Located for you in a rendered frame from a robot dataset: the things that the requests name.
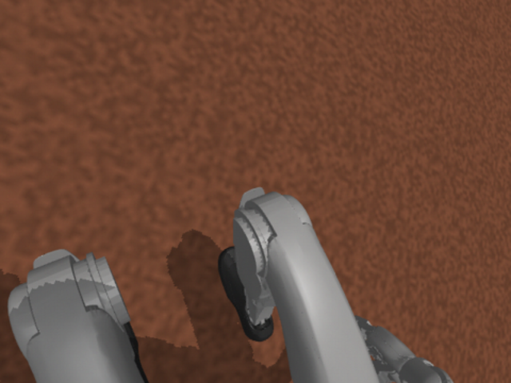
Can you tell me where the right robot hand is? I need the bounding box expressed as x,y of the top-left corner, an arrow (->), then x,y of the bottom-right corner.
355,315 -> 416,383

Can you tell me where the left robot foot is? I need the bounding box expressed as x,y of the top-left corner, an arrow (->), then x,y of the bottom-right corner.
124,322 -> 149,383

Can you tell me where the right robot arm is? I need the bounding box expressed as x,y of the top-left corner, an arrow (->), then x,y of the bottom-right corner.
399,357 -> 454,383

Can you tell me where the right robot foot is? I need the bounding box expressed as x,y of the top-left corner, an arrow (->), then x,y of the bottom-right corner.
218,247 -> 274,342

